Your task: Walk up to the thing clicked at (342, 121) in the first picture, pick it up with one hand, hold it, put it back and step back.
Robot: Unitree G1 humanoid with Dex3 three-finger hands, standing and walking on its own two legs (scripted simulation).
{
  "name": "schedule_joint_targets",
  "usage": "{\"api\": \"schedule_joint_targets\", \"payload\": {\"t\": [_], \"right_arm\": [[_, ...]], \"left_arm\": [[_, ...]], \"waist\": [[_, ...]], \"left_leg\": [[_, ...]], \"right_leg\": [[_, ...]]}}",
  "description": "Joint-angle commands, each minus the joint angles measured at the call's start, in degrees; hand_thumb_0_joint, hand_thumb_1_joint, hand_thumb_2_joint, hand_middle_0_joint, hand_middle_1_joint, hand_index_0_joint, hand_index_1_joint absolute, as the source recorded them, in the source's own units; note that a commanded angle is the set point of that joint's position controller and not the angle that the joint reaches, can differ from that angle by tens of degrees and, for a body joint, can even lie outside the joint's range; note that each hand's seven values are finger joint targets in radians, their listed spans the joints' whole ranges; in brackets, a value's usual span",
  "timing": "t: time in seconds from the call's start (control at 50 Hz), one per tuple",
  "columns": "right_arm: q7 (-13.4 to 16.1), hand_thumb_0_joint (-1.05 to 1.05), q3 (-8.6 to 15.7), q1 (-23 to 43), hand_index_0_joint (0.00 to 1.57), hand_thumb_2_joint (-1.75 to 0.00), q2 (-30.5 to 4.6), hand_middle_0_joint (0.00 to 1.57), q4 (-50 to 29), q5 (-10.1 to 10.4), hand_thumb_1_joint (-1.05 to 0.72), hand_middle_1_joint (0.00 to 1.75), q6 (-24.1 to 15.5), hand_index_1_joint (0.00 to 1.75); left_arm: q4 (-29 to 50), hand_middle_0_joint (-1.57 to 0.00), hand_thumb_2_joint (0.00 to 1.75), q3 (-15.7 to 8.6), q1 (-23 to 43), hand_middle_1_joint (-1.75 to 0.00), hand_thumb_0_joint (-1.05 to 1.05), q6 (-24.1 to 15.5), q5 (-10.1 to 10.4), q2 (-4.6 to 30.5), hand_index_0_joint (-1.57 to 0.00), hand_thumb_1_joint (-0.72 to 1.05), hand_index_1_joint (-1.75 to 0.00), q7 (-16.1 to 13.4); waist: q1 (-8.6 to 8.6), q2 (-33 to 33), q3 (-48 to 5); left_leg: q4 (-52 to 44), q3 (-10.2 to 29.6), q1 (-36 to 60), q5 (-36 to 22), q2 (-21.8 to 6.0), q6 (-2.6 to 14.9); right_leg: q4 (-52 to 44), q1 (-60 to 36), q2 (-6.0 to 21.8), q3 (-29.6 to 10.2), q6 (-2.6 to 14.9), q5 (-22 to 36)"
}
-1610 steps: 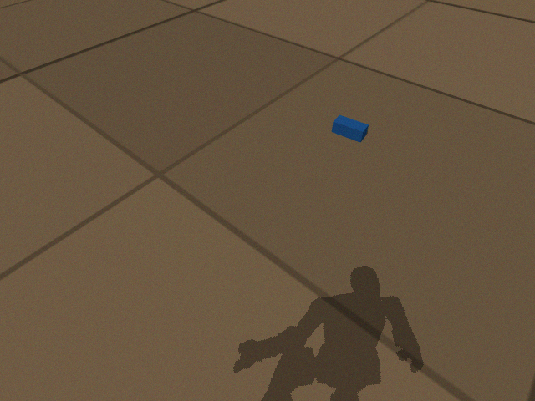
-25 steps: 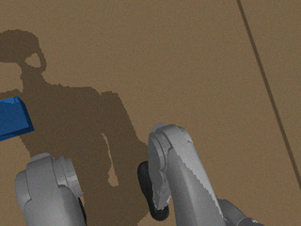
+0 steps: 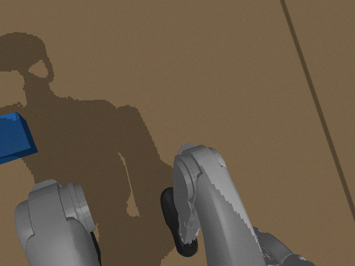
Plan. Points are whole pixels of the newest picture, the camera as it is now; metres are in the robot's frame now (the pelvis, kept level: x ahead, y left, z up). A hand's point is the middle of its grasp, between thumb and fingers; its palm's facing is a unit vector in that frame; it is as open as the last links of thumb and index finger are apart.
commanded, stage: withdraw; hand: left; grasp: from above
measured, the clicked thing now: out of the picture +0.41 +0.34 -0.26
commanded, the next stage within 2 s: home in 0.94 s
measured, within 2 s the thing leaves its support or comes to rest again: neither
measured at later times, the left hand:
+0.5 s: hand out of the picture +0.40 +0.38 -0.07, palm faces -0.41 -0.08 -0.91, open 14.0 cm
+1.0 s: hand out of the picture +0.40 +0.35 -0.12, palm faces -0.40 -0.10 -0.91, open 13.8 cm
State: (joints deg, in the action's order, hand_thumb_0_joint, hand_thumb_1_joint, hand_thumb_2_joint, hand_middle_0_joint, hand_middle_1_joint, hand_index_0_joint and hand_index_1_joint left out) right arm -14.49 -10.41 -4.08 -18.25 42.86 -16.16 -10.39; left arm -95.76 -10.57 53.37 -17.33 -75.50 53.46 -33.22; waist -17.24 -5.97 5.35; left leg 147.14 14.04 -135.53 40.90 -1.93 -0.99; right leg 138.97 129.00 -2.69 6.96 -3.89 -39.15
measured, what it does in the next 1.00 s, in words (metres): stands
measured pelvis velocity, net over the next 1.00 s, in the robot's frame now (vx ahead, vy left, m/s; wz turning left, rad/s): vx -0.02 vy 0.00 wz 0.09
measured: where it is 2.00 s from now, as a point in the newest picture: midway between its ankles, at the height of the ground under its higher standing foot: (140, 254)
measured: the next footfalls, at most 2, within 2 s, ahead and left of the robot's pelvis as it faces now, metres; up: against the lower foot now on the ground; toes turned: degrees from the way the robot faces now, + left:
none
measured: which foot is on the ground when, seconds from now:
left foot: down 0.00-1.00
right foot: down 0.00-1.00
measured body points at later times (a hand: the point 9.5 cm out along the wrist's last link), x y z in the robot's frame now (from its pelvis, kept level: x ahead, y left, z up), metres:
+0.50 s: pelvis +0.00 +0.00 +0.05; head +0.21 +0.08 +0.45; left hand +0.42 +0.38 -0.02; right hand +0.13 -0.26 -0.06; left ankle +0.06 +0.13 -0.26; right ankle +0.11 -0.13 -0.26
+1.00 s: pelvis -0.02 +0.00 +0.03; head +0.19 +0.10 +0.41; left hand +0.41 +0.36 -0.07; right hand +0.07 -0.28 -0.06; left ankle +0.06 +0.13 -0.26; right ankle +0.11 -0.13 -0.26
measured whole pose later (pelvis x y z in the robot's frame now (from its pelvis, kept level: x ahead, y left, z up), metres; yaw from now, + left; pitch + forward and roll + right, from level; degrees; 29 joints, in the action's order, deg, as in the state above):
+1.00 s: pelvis -0.02 +0.00 +0.03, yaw +5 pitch +30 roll -9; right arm -7.3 -4.4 -8.2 -16.4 43.1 -10.0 -2.4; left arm -84.4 -7.7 53.7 -17.4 -77.0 46.4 -24.7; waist -13.7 -2.1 -1.7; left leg 137.7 8.7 -134.0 34.9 -0.6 -0.2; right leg 133.1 127.7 -0.1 3.6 -2.4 -36.4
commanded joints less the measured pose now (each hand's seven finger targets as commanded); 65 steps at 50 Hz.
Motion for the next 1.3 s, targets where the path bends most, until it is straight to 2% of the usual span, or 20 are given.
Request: {"api": "schedule_joint_targets", "payload": {"t": [0.0, 0.04, 0.14, 0.16, 0.2, 0.26, 0.36, 0.4, 0.48, 0.54, 0.6, 0.72, 0.86, 0.94, 0.98, 1.04, 1.1, 1.12, 1.22, 1.28], "right_arm": [[0.96, 0.0, 4.57, -8.8, 0.2, -0.9, -16.86, 0.2, -0.58, 0.19, -0.9, 0.3, -0.21, 0.3], [1.12, 0.0, 4.97, -9.23, 0.2, -0.9, -17.2, 0.2, -0.67, 0.49, -0.9, 0.3, -0.02, 0.3], [0.41, 0.0, 6.26, -9.41, 0.2, -0.9, -15.94, 0.2, -0.09, 0.95, -0.9, 0.3, -0.09, 0.3], [0.17, 0.0, 7.16, -9.72, 0.2, -0.9, -15.61, 0.2, 0.12, 1.51, -0.9, 0.3, -0.2, 0.3], [0.26, 0.0, 9.08, -10.04, 0.2, -0.9, -15.86, 0.2, -0.48, 2.95, -0.9, 0.3, 0.55, 0.3], [0.56, 0.0, 12.37, -9.75, 0.2, -0.9, -14.7, 0.2, -1.07, 5.97, -0.9, 0.3, 2.27, 0.3], [1.92, 0.0, 14.99, -14.19, 0.2, -0.9, -12.87, 0.2, 0.14, 9.34, -0.9, 0.3, 5.49, 0.3], [2.71, 0.0, 15.22, -14.9, 0.2, -0.9, -12.08, 0.2, -0.5, 9.98, -0.9, 0.3, 6.22, 0.3], [5.03, 0.0, 14.46, -14.45, 0.2, -0.9, -11.72, 0.2, -2.87, 11.49, -0.9, 0.3, 7.64, 0.3], [6.5, 0.0, 13.18, -14.59, 0.2, -0.9, -10.84, 0.2, -3.19, 11.62, -0.9, 0.3, 8.38, 0.3], [7.38, 0.0, 12.01, -13.04, 0.2, -0.9, -10.54, 0.2, -3.87, 11.59, -0.9, 0.3, 8.7, 0.3], [7.91, 0.0, 10.17, -11.75, 0.2, -0.9, -11.19, 0.2, -3.57, 9.84, -0.89, 0.3, 9.57, 0.3], [8.17, 0.0, 9.47, -12.3, 0.2, -0.9, -12.81, 0.2, -1.74, 6.87, -0.9, 0.3, 8.24, 0.3], [8.17, 0.0, 10.6, -12.44, 0.2, -0.9, -12.95, 0.2, -1.1, 6.08, -0.9, 0.3, 6.85, 0.3], [8.01, 0.0, 11.44, -12.95, 0.2, -0.9, -12.59, 0.2, -1.22, 6.37, -0.9, 0.3, 6.52, 0.3], [7.73, 0.0, 12.94, -15.09, 0.2, -0.89, -12.51, 0.2, -1.07, 7.53, -0.89, 0.3, 6.26, 0.3], [7.68, 0.0, 13.85, -17.25, 0.2, -0.89, -11.91, 0.2, -0.44, 9.0, -0.88, 0.3, 6.75, 0.3], [7.65, 0.0, 14.43, -18.5, 0.2, -0.89, -12.16, 0.2, -0.56, 9.52, -0.88, 0.3, 6.89, 0.3], [7.65, 0.0, 16.0, -17.48, 0.2, -0.9, -10.52, 0.2, -4.49, 13.03, -0.89, 0.3, 8.5, 0.3], [8.06, 0.0, 16.04, -15.23, 0.2, -0.9, -9.26, 0.2, -6.36, 14.58, -0.9, 0.3, 9.1, 0.3]], "left_arm": [[6.05, -0.06, 0.97, -0.04, 13.37, -1.04, 0.0, -0.52, 0.8, 13.31, -0.08, -0.5, -1.02, -2.66], [9.58, -0.07, 0.97, -3.23, 12.51, -1.03, 0.0, -0.41, 0.53, 16.1, -0.08, -0.49, -1.01, -3.93], [17.6, -0.07, 0.97, -3.73, 13.64, -1.02, 0.0, 2.18, 1.61, 14.64, -0.08, -0.5, -1.01, -4.43], [18.39, -0.06, 0.97, -3.5, 11.8, -1.02, 0.0, 2.93, 1.42, 14.31, -0.08, -0.51, -1.01, -3.89], [27.56, -0.07, 0.98, -7.17, 9.2, -1.01, 0.0, 4.58, 3.34, 16.5, -0.08, -0.51, -1.0, -3.23], [36.22, -0.07, 0.99, -4.63, 8.06, -1.0, 0.0, 7.41, 5.88, 11.96, -0.08, -0.52, -1.0, 0.7], [35.29, -0.07, 1.0, 2.74, 11.25, -1.0, 0.0, 10.56, 8.15, 3.47, -0.07, -0.52, -1.0, 11.38], [33.6, -0.07, 1.0, 6.73, 9.61, -1.01, 0.0, 10.58, 10.22, -2.91, -0.07, -0.52, -1.01, 15.62], [31.89, -0.08, 1.01, 8.36, 8.77, -1.03, 0.0, 8.81, 11.83, -1.61, -0.08, -0.52, -1.02, 22.87], [32.31, -0.08, 1.0, 8.66, 10.13, -1.02, 0.0, 6.31, 12.22, -1.38, -0.08, -0.51, -1.02, 24.81], [30.55, -0.08, 1.0, 7.07, 10.11, -1.02, 0.0, 3.29, 11.04, 1.38, -0.08, -0.51, -1.02, 23.58], [25.56, -0.08, 1.0, 6.25, 14.44, -1.02, 0.0, -0.64, 5.31, 2.39, -0.08, -0.51, -1.01, 16.23], [20.23, -0.08, 0.98, 1.03, 22.11, -1.01, 0.0, -1.28, -0.14, 10.11, -0.09, -0.5, -1.0, 6.53], [22.22, -0.08, 0.98, 0.06, 22.54, -1.01, 0.0, 0.83, -0.34, 11.25, -0.09, -0.5, -1.0, 4.55], [27.41, -0.08, 0.98, -0.41, 22.11, -1.0, 0.0, 2.3, 1.25, 11.25, -0.09, -0.5, -0.99, 4.8], [28.54, -0.09, 0.96, 1.35, 17.82, -0.99, 0.0, 5.4, 4.16, 7.25, -0.1, -0.47, -0.98, 6.89], [30.5, -0.25, 0.94, 3.17, 15.3, -0.75, 0.0, 7.3, 7.25, 4.39, -0.23, -0.23, -0.74, 10.66], [32.75, -0.25, 0.93, 1.78, 13.41, -0.68, 0.0, 7.99, 8.32, 5.19, -0.22, -0.22, -0.71, 11.79], [45.03, -0.2, 0.8, 2.13, -0.03, -0.41, 0.0, 11.0, 17.4, 0.35, -0.19, 0.18, -0.41, 19.18], [52.27, -0.18, 0.79, 1.98, -8.55, -0.3, 0.0, 12.68, 24.57, -3.69, -0.18, 0.42, -0.3, 23.43]], "waist": [[-1.43, 25.95, -36.76], [0.9, 28.41, -39.19], [2.29, 32.53, -43.21], [3.13, 33.07, -44.13], [6.66, 35.46, -49.83], [7.97, 36.07, -52.54], [5.52, 26.05, -48.98], [4.39, 20.67, -45.61], [4.63, 12.46, -41.18], [5.19, 10.27, -40.26], [6.7, 11.9, -39.85], [5.69, 17.69, -41.02], [5.06, 25.22, -45.19], [4.55, 29.49, -46.89], [6.11, 32.87, -52.82], [6.04, 29.39, -52.74], [6.72, 25.4, -55.13], [7.55, 25.01, -55.66], [10.64, 20.19, -57.24], [11.13, 15.81, -52.27]], "left_leg": [[-15.1, -7.55, 28.46, -10.78, -0.08, 1.32], [-16.24, -7.54, 30.04, -12.2, -0.03, 0.93], [-16.77, -8.82, 31.67, -13.13, 0.33, 0.87], [-17.04, -9.17, 32.6, -13.04, 0.18, 0.86], [-19.68, -9.72, 35.41, -14.74, 0.47, 0.6], [-23.07, -10.66, 37.24, -13.43, 0.53, 0.54], [-25.61, -10.62, 34.6, -11.04, 1.06, 2.08], [-27.04, -10.24, 33.14, -9.43, 1.31, 2.48], [-27.86, -11.26, 28.8, -8.19, 1.79, 3.46], [-27.83, -11.66, 28.7, -9.25, 1.91, 3.51], [-28.59, -12.02, 28.57, -8.5, 2.13, 3.2], [-28.46, -11.67, 31.95, -8.46, 2.1, 2.33], [-26.59, -11.4, 36.0, -7.86, 2.31, 1.52], [-27.52, -11.15, 37.84, -4.3, 2.29, 1.38], [-27.94, -11.38, 40.46, -5.53, 2.05, 1.16], [-29.29, -11.62, 40.4, -6.04, 1.97, 1.53], [-29.1, -12.3, 39.33, -8.76, 2.05, 2.28], [-30.21, -11.86, 40.43, -10.13, 2.18, 2.17], [-35.94, -11.04, 44.09, -12.98, 1.96, 2.5], [-39.42, -10.49, 42.94, -12.79, 1.88, 2.89]], "right_leg": [[-11.54, -17.5, -2.16, 7.0, 4.98, 13.44], [-11.32, -18.23, -2.2, 6.99, 5.3, 14.12], [-11.26, -17.04, -1.83, 6.28, 5.43, 15.33], [-11.76, -17.32, -1.79, 5.48, 5.61, 15.01], [-12.46, -18.76, -1.23, 5.1, 5.91, 15.87], [-14.42, -17.62, -0.3, 3.29, 6.25, 14.9], [-20.51, -18.47, -0.22, 1.51, 6.05, 12.64], [-22.75, -19.78, -0.08, 1.42, 5.93, 11.23], [-26.78, -24.69, 0.13, 0.02, 5.54, 9.68], [-27.64, -25.94, 0.36, -0.51, 5.34, 10.52], [-27.36, -25.02, 0.52, -0.71, 5.64, 8.9], [-24.14, -20.41, 0.21, 0.72, 6.22, 8.27], [-20.16, -15.63, 0.61, 1.96, 6.27, 7.14], [-18.91, -13.27, 1.26, 2.4, 5.98, 4.67], [-19.07, -14.41, 1.26, 1.72, 6.37, 5.73], [-21.46, -15.73, 1.26, 1.54, 6.48, 6.85], [-24.07, -20.41, 0.82, 0.73, 6.2, 9.52], [-24.06, -22.07, 1.25, 0.83, 6.11, 10.77], [-29.42, -30.29, 0.93, -0.02, 5.77, 13.08], [-33.1, -33.5, 1.08, -0.69, 5.41, 13.4]]}}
